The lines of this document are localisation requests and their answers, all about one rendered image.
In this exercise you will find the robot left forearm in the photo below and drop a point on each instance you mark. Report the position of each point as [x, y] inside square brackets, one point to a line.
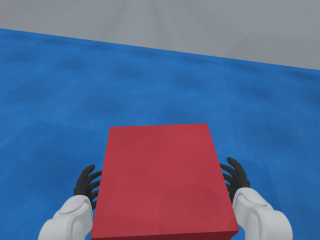
[72, 222]

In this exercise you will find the robot right forearm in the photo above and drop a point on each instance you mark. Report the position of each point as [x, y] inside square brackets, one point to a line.
[257, 217]

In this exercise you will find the robot right hand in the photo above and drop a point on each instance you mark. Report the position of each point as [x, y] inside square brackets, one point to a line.
[238, 178]

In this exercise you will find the carton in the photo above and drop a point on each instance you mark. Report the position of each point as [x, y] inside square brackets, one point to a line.
[162, 182]

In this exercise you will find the robot left hand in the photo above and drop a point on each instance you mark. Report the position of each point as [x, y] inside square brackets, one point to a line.
[83, 186]

